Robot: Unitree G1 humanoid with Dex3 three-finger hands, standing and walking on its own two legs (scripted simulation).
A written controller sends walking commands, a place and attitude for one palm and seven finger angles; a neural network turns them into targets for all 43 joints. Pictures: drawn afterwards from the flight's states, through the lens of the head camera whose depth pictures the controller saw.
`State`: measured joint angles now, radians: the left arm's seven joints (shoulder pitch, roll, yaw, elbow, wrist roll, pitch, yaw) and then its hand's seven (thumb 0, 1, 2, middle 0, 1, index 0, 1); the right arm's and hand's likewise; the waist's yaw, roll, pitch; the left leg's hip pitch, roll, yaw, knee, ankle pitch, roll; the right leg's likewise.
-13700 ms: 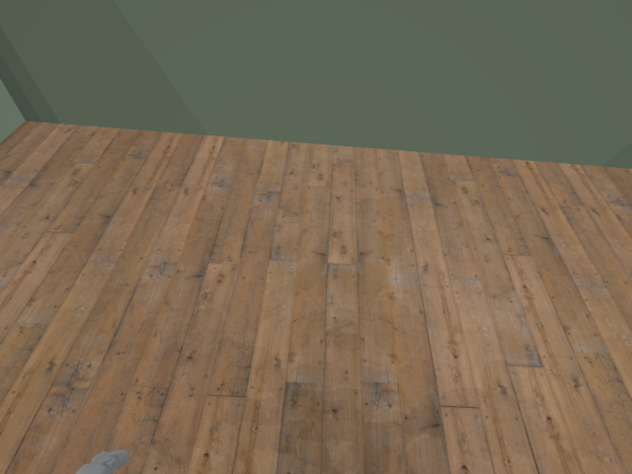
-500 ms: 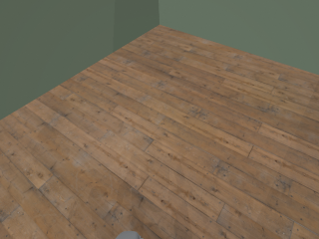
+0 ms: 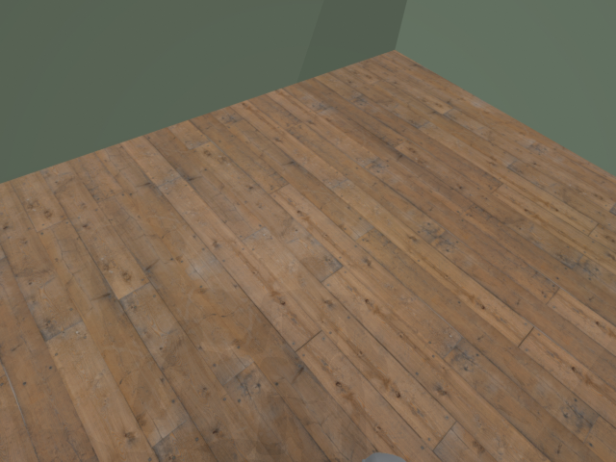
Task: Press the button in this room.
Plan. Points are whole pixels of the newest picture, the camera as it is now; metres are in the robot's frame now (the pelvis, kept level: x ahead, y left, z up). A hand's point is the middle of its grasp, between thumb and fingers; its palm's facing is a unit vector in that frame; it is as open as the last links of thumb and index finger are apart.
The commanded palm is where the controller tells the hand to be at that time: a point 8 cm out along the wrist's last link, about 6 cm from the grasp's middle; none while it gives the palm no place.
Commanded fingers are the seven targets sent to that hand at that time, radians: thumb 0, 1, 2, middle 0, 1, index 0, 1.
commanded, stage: turn or walk to find it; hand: left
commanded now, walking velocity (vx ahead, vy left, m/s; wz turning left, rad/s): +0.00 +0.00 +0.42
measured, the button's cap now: out of the picture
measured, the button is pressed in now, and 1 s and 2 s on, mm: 0 0 0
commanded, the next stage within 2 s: none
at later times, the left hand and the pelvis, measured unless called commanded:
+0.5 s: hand out of the picture +0.01 +0.13 -0.15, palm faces +0.24 -0.93 -0.27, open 7.3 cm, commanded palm none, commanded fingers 0.00 0.90 0.90 -0.20 -0.30 -0.20 -0.30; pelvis -0.03 -0.07 +0.00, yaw +14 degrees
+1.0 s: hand out of the picture -0.11 +0.20 -0.18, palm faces +0.48 -0.84 -0.24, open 7.4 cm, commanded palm none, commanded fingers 0.00 0.90 0.90 -0.20 -0.30 -0.20 -0.30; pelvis -0.06 -0.02 +0.00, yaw +26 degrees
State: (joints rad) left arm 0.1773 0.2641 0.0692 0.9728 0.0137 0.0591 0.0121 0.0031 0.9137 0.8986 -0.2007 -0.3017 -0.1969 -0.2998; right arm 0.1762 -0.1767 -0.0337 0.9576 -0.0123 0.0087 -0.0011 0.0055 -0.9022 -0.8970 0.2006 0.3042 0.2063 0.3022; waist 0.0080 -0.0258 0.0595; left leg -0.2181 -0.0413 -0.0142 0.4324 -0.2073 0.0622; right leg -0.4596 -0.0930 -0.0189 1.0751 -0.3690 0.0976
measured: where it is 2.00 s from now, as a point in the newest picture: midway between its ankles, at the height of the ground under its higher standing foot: outside the picture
